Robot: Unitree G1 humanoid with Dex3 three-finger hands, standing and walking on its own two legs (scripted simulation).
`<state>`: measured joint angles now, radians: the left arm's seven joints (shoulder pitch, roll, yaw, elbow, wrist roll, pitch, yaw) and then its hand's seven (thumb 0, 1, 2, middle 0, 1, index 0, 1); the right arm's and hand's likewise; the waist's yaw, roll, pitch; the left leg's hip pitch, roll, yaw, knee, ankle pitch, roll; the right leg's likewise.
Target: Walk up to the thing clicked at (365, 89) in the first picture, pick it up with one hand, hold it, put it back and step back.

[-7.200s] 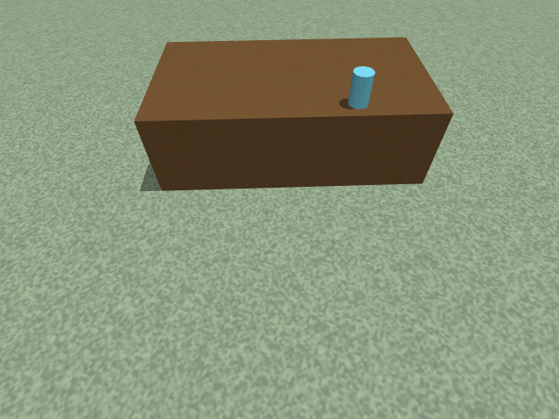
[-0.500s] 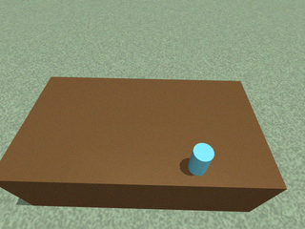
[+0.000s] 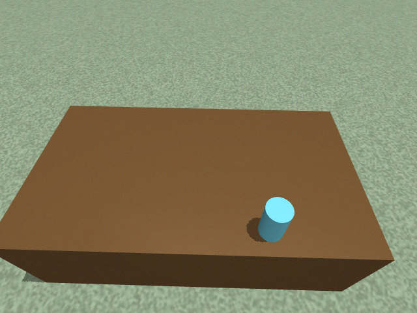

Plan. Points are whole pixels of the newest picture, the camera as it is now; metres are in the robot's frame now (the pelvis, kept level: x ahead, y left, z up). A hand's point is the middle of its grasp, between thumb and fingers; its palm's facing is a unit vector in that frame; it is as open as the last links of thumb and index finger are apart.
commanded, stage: stand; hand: right
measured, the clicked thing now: (274, 220) +0.43 -0.20 -0.29
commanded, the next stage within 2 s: go down in 0.34 s
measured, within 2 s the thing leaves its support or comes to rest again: neither
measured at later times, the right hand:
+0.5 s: hand out of the picture +0.09 -0.25 -0.16, palm faces +0.01 +0.94 -0.34, open 7.6 cm
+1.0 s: hand out of the picture +0.12 -0.26 -0.15, palm faces +0.02 +0.94 -0.33, open 16.2 cm
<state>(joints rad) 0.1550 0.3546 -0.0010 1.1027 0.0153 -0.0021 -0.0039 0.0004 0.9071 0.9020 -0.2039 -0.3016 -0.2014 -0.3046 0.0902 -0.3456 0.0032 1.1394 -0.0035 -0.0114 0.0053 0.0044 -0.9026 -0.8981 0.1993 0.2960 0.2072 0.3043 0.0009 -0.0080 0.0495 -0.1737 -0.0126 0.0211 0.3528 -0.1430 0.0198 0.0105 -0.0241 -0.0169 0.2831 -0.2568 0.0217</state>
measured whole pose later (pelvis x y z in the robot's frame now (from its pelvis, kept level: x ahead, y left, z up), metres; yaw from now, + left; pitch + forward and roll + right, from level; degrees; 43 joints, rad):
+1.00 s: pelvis -0.02 -0.02 -0.03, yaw -2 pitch +8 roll +0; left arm 0.20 0.29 0.12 0.71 -0.02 -0.10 0.02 -0.01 -0.30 0.09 -0.07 -0.06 -0.07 -0.06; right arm 0.17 -0.32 -0.07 0.56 -0.02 0.32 0.04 0.00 0.26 -0.11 0.04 0.06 0.05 0.06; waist 0.01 -0.03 -0.03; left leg -0.56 0.03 0.04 0.68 -0.26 -0.01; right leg -0.43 0.01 0.01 0.72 -0.43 -0.01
